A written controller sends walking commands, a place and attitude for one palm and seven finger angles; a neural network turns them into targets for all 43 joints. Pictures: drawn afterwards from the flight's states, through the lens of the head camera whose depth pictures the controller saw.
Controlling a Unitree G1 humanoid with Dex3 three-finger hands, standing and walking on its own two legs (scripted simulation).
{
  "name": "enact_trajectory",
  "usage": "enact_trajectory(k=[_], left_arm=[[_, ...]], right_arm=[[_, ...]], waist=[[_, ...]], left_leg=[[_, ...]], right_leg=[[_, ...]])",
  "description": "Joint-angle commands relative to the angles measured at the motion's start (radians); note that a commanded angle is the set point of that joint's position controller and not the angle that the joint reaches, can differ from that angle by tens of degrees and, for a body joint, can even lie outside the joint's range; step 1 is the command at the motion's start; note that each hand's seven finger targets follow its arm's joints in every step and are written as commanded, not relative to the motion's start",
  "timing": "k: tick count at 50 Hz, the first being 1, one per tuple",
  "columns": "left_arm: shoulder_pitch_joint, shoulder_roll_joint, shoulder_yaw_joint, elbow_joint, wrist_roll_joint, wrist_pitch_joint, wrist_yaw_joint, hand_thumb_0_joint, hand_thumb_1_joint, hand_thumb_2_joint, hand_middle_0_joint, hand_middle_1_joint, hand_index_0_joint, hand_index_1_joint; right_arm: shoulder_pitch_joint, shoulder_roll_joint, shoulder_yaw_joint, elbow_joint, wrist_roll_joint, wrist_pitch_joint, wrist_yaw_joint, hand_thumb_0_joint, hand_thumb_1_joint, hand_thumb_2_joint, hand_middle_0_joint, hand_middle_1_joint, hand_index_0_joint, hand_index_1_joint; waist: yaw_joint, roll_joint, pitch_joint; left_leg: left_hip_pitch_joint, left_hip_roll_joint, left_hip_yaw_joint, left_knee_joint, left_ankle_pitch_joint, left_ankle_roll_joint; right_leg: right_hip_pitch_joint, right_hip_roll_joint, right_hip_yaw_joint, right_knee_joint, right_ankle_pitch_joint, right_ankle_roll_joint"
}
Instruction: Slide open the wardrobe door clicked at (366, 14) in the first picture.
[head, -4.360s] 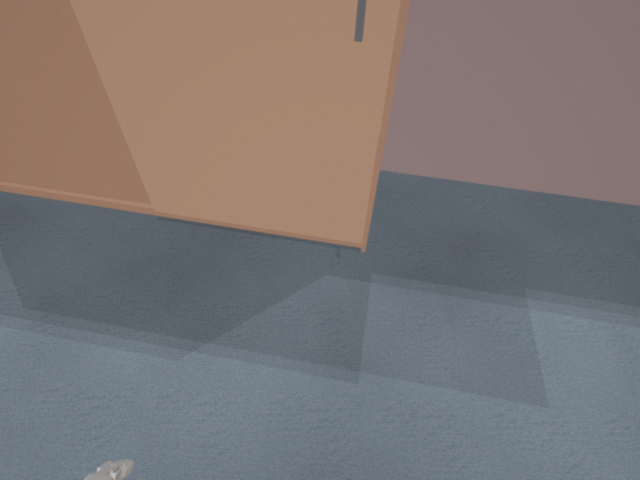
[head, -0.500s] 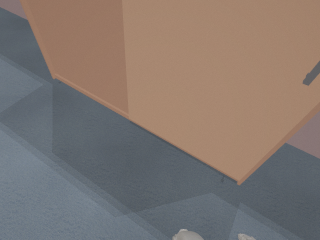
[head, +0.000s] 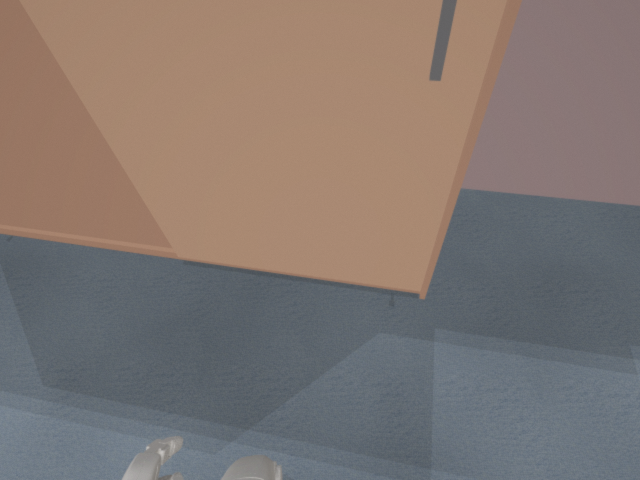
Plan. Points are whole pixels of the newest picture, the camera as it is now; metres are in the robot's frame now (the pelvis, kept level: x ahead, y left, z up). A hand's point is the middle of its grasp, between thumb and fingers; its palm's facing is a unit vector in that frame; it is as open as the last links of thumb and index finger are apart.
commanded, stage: turn to face it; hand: right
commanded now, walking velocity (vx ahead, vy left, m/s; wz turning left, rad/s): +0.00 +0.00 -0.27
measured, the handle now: out of the picture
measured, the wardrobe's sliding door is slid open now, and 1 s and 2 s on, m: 0.00 0.00 0.00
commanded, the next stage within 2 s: take the last steps up to it in 0.20 s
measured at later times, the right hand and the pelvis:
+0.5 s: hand out of the picture +0.03 -0.15 -0.15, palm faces +0.19 +0.95 -0.24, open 7.3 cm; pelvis +0.00 +0.04 +0.01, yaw -9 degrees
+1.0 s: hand out of the picture +0.07 -0.20 -0.17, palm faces +0.19 +0.97 -0.15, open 7.4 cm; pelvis +0.10 -0.03 +0.01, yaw -7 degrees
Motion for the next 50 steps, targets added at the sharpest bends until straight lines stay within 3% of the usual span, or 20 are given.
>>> enact_trajectory(k=[1,9,12,14,15,16,17,18,19,21,23,32,34,36,37,38,39,41,44,50], left_arm=[[0.071,0.193,0.050,-0.026,-0.001,-0.021,0.019,0.000,0.900,0.900,-0.200,-0.300,-0.200,-0.300],[0.106,0.178,0.056,0.004,0.010,-0.010,0.019,0.000,0.900,0.900,-0.200,-0.300,-0.200,-0.300],[0.109,0.177,0.057,0.013,0.010,-0.009,0.019,0.000,0.900,0.900,-0.200,-0.300,-0.200,-0.300],[0.098,0.168,0.056,0.018,0.005,-0.010,0.018,0.000,0.900,0.900,-0.200,-0.300,-0.200,-0.300],[0.096,0.147,0.052,0.021,-0.001,-0.012,0.016,0.000,0.900,0.900,-0.200,-0.300,-0.200,-0.300],[0.123,0.096,0.043,0.028,-0.009,-0.017,0.011,0.000,0.900,0.900,-0.200,-0.300,-0.200,-0.300],[0.137,0.033,0.028,0.014,-0.009,-0.019,0.006,0.000,0.900,0.900,-0.200,-0.300,-0.200,-0.300],[0.107,0.083,0.042,0.008,0.005,-0.001,0.008,0.000,0.900,0.900,-0.200,-0.300,-0.200,-0.300],[0.076,0.094,0.050,0.014,0.013,0.007,0.002,0.000,0.900,0.900,-0.200,-0.300,-0.200,-0.300],[0.113,0.081,0.052,0.054,0.019,0.004,-0.013,0.000,0.900,0.900,-0.200,-0.300,-0.200,-0.300],[0.158,0.054,0.050,0.078,0.021,-0.002,-0.019,0.000,0.900,0.900,-0.200,-0.300,-0.200,-0.300],[0.044,0.005,0.033,0.064,0.011,-0.035,-0.024,0.000,0.900,0.900,-0.200,-0.300,-0.200,-0.300],[0.087,0.000,0.027,0.081,0.009,-0.046,-0.018,0.000,0.900,0.900,-0.200,-0.300,-0.200,-0.300],[0.214,0.021,0.028,0.133,0.007,-0.064,-0.005,0.000,0.900,0.900,-0.200,-0.300,-0.200,-0.300],[0.302,0.084,0.043,0.163,0.008,-0.069,0.005,0.000,0.900,0.900,-0.200,-0.300,-0.200,-0.300],[0.420,0.182,0.067,0.190,0.020,-0.072,0.015,0.000,0.900,0.900,-0.200,-0.300,-0.200,-0.300],[0.452,0.212,0.072,0.193,0.022,-0.065,0.018,0.000,0.900,0.900,-0.200,-0.300,-0.200,-0.300],[0.348,0.134,0.049,0.175,0.016,-0.066,0.029,0.000,0.900,0.900,-0.200,-0.300,-0.200,-0.300],[0.262,0.064,0.031,0.157,0.012,-0.090,0.035,0.000,0.900,0.900,-0.200,-0.300,-0.200,-0.300],[0.313,0.063,0.035,0.183,0.009,-0.098,0.035,0.000,0.900,0.900,-0.200,-0.300,-0.200,-0.300]], right_arm=[[-0.013,-0.040,-0.002,-0.087,0.001,-0.029,0.004,0.000,-0.900,-0.900,0.200,0.300,0.200,0.300],[-0.074,-0.002,0.009,-0.105,0.003,-0.032,-0.003,0.000,-0.900,-0.900,0.200,0.300,0.200,0.300],[-0.052,0.004,0.012,-0.102,0.007,-0.043,-0.008,0.000,-0.900,-0.900,0.200,0.300,0.200,0.300],[0.006,0.007,0.010,-0.083,0.010,-0.054,-0.012,0.000,-0.900,-0.900,0.200,0.300,0.200,0.300],[0.037,-0.004,0.009,-0.069,0.008,-0.064,-0.016,0.000,-0.900,-0.900,0.200,0.300,0.200,0.300],[0.056,-0.044,0.006,-0.055,-0.001,-0.079,-0.020,0.000,-0.900,-0.900,0.200,0.300,0.200,0.300],[0.067,-0.115,-0.005,-0.047,-0.011,-0.088,-0.022,0.000,-0.900,-0.900,0.200,0.300,0.200,0.300],[0.086,-0.126,-0.013,-0.052,-0.006,-0.086,-0.017,0.000,-0.900,-0.900,0.200,0.300,0.200,0.300],[0.070,-0.099,-0.012,-0.050,-0.006,-0.083,-0.016,0.000,-0.900,-0.900,0.200,0.300,0.200,0.300],[0.026,-0.035,0.004,-0.041,-0.007,-0.095,-0.009,0.000,-0.900,-0.900,0.200,0.300,0.200,0.300],[0.038,-0.005,0.010,-0.030,-0.007,-0.109,-0.008,0.000,-0.900,-0.900,0.200,0.300,0.200,0.300],[0.194,-0.016,0.007,0.086,-0.018,-0.121,0.002,0.000,-0.900,-0.900,0.200,0.300,0.200,0.300],[0.188,-0.017,0.005,0.102,-0.013,-0.115,0.004,0.000,-0.900,-0.900,0.200,0.300,0.200,0.300],[0.165,0.009,0.008,0.112,-0.003,-0.109,0.006,0.000,-0.900,-0.900,0.200,0.300,0.200,0.300],[0.167,0.049,0.017,0.108,-0.001,-0.106,0.012,0.000,-0.900,-0.900,0.200,0.300,0.200,0.300],[0.155,0.110,0.028,0.081,0.001,-0.106,0.018,0.000,-0.900,-0.900,0.200,0.300,0.200,0.300],[0.078,0.078,0.025,0.041,-0.013,-0.102,0.016,0.000,-0.900,-0.900,0.200,0.300,0.200,0.300],[0.020,0.068,0.014,0.051,-0.016,-0.092,0.027,0.000,-0.900,-0.900,0.200,0.300,0.200,0.300],[0.103,0.103,0.013,0.092,-0.018,-0.085,0.043,0.000,-0.900,-0.900,0.200,0.300,0.200,0.300],[-0.010,0.106,0.010,0.044,-0.010,-0.075,0.047,0.000,-0.900,-0.900,0.200,0.300,0.200,0.300]], waist=[[0.050,-0.176,-0.133],[0.067,-0.182,-0.095],[0.056,-0.201,-0.109],[0.024,-0.183,-0.139],[0.007,-0.136,-0.159],[0.010,-0.009,-0.188],[0.011,0.205,-0.164],[-0.022,0.231,-0.130],[-0.022,0.210,-0.044],[0.026,0.078,0.016],[0.038,0.088,0.001],[-0.017,0.114,0.005],[0.009,0.116,-0.003],[0.069,0.022,-0.044],[0.106,-0.138,-0.074],[0.149,-0.348,-0.096],[0.169,-0.318,-0.059],[0.125,-0.227,0.066],[0.055,-0.166,0.040],[0.058,-0.179,0.046]], left_leg=[[-0.063,-0.003,-0.044,-0.022,0.060,-0.009],[0.050,-0.045,-0.041,-0.258,0.018,0.009],[0.129,-0.075,-0.034,-0.392,0.035,0.024],[0.252,-0.078,-0.029,-0.570,0.165,0.030],[0.345,-0.059,-0.036,-0.708,0.272,0.035],[0.467,0.063,-0.154,-0.791,0.297,0.068],[0.522,0.264,-0.359,-0.843,0.305,0.159],[0.401,0.327,-0.427,-0.908,0.089,0.238],[0.314,0.295,-0.446,-0.957,-0.099,0.249],[0.280,0.209,-0.307,-0.958,-0.097,0.210],[0.288,0.165,-0.196,-0.946,-0.010,0.183],[0.324,0.173,-0.182,-0.933,0.056,0.240],[0.269,0.144,-0.143,-0.882,0.061,0.223],[0.145,0.082,-0.078,-0.755,0.045,0.179],[0.015,0.024,-0.034,-0.582,0.020,0.140],[-0.142,-0.068,0.078,-0.306,-0.061,0.094],[-0.201,-0.069,0.026,-0.137,-0.134,0.101],[-0.239,0.004,-0.045,0.027,0.008,0.105],[-0.151,0.027,-0.033,-0.009,0.156,0.079],[-0.167,0.029,0.007,-0.221,0.247,0.056]], right_leg=[[0.158,-0.239,0.211,-0.189,0.607,-0.115],[0.090,-0.238,0.302,-0.211,0.439,-0.133],[0.080,-0.226,0.339,-0.171,0.516,-0.129],[0.031,-0.196,0.330,-0.122,0.476,-0.098],[-0.007,-0.160,0.302,-0.078,0.389,-0.058],[-0.103,-0.091,0.227,0.021,0.191,0.001],[-0.264,0.034,0.097,0.160,-0.155,0.059],[-0.280,0.010,0.109,0.315,-0.287,0.058],[-0.318,-0.009,0.123,0.429,-0.241,0.050],[-0.344,-0.041,0.095,0.531,-0.096,0.054],[-0.326,-0.062,0.060,0.530,-0.019,0.066],[-0.222,-0.078,-0.037,0.176,-0.079,0.066],[-0.099,-0.063,-0.065,0.065,-0.029,0.061],[0.159,-0.051,-0.090,-0.101,0.037,0.066],[0.312,-0.152,0.053,-0.159,-0.066,0.036],[0.383,-0.394,0.363,-0.290,-0.201,-0.050],[0.308,-0.471,0.476,-0.379,-0.317,-0.105],[0.136,-0.433,0.403,-0.421,-0.314,-0.109],[0.095,-0.334,0.170,-0.404,-0.040,-0.073],[0.160,-0.303,0.034,-0.375,0.230,-0.089]])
